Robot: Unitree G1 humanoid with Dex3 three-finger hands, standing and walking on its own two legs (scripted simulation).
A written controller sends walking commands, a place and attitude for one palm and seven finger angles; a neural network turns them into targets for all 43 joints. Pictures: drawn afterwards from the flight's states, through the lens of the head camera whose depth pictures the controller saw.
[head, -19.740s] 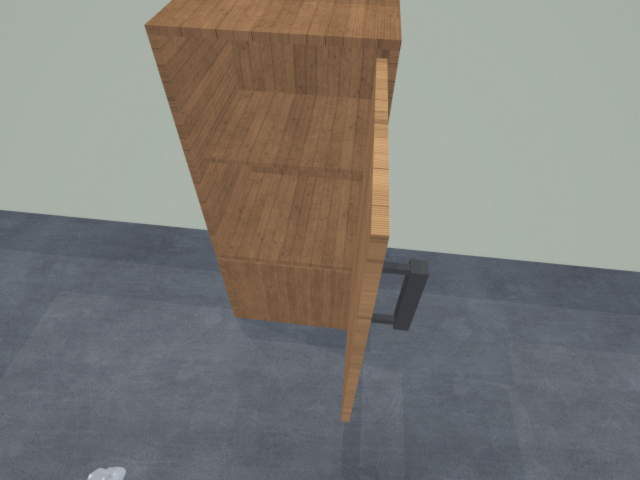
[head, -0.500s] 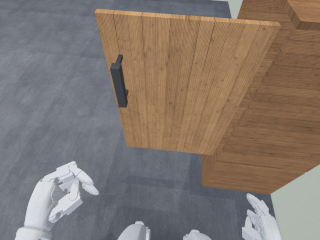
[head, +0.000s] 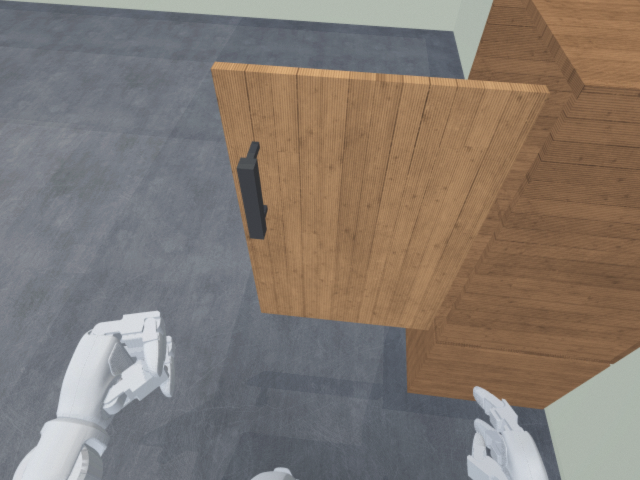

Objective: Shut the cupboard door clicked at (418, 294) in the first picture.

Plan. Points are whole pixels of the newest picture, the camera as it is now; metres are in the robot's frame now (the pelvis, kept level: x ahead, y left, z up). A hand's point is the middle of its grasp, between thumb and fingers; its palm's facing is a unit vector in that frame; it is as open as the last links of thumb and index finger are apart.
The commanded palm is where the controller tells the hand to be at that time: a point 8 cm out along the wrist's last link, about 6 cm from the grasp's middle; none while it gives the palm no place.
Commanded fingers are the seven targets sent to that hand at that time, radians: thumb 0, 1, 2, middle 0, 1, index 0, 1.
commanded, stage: raise the hand and make a fist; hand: left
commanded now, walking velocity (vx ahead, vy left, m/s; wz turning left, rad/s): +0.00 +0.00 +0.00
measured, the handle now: (256, 192) +0.49 +0.13 +0.08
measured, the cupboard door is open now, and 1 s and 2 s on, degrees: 91 91 91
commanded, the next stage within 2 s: bring the fist close to the handle in 0.42 s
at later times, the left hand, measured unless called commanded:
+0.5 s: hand (179, 362) +0.23 +0.17 +0.07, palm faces -0.03 -1.00 -0.06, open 3.1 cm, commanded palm +0.21 +0.23 +0.08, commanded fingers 0.00 0.90 0.90 -1.30 -1.50 -1.30 -1.50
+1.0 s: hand (226, 302) +0.30 +0.14 +0.08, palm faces -0.05 -1.00 -0.05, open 3.1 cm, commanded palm +0.28 +0.19 +0.08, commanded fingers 0.00 0.90 0.90 -1.30 -1.50 -1.30 -1.50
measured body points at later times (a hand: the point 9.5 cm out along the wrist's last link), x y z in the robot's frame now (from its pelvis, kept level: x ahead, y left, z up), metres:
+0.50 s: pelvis +0.01 -0.01 +0.00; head +0.04 -0.02 +0.45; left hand +0.22 +0.23 +0.08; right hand +0.18 -0.25 -0.07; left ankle +0.02 +0.07 -0.69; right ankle +0.00 -0.12 -0.69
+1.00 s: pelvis +0.01 -0.02 +0.01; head +0.04 -0.03 +0.46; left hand +0.30 +0.19 +0.08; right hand +0.16 -0.27 -0.08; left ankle +0.02 +0.07 -0.69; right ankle +0.00 -0.12 -0.69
